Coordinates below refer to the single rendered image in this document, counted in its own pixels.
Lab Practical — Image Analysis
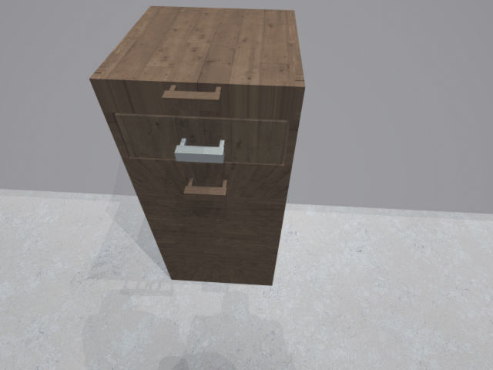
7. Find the handle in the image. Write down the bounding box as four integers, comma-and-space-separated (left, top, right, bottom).
184, 186, 227, 201
162, 90, 221, 112
175, 138, 225, 163

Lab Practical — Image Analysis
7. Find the drawer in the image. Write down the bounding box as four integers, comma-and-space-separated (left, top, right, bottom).
115, 113, 288, 164

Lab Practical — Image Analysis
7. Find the cabinet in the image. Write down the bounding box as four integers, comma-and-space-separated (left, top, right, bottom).
89, 6, 305, 286

